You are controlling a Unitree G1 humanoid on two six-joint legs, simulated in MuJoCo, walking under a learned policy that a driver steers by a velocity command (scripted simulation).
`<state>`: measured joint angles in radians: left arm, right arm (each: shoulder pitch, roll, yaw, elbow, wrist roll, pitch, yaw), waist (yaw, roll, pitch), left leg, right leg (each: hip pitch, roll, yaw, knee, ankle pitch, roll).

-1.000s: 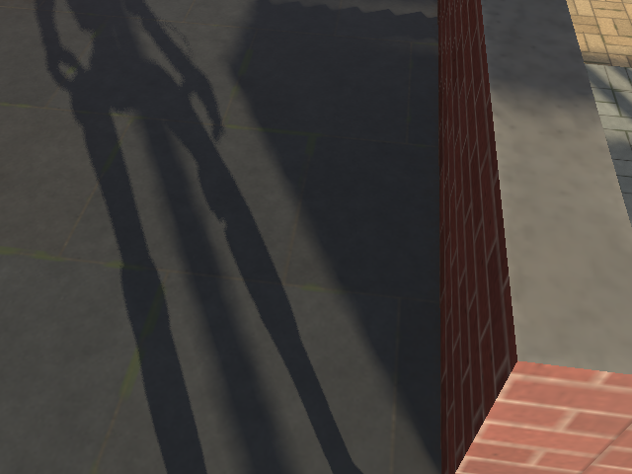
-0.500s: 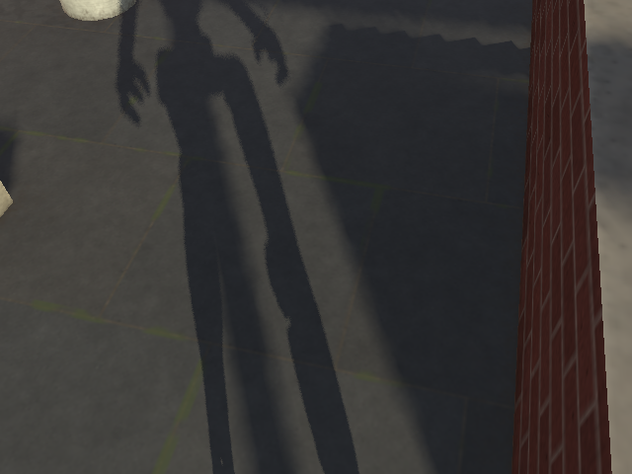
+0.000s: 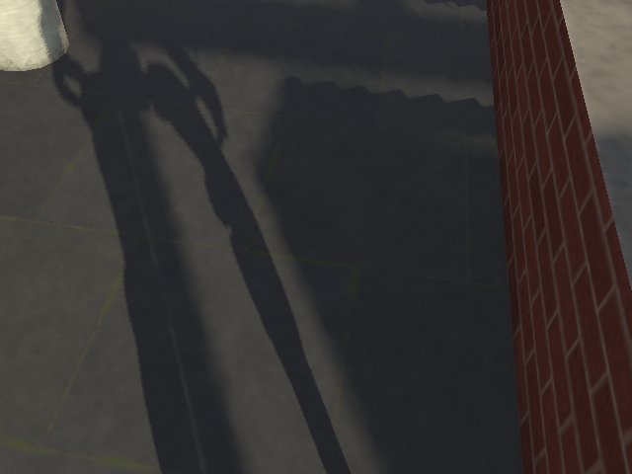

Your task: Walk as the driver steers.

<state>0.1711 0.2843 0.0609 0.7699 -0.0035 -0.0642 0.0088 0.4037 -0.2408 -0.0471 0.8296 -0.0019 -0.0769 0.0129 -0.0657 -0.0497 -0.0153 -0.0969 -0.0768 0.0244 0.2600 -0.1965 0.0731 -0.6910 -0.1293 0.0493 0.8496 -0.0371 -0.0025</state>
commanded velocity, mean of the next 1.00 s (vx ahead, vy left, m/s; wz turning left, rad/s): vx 0.50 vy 0.00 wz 0.38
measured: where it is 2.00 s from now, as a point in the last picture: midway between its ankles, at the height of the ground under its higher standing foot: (165, 280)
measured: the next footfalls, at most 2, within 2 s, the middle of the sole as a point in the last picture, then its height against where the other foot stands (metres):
right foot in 0.24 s outside the picture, level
left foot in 0.76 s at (223, 455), level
